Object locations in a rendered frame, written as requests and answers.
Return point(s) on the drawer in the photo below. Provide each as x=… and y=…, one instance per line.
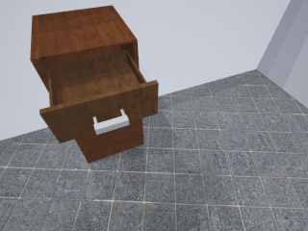
x=100, y=87

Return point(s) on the cabinet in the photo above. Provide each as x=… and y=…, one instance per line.
x=68, y=36

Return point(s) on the handle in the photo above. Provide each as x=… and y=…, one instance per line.
x=111, y=124

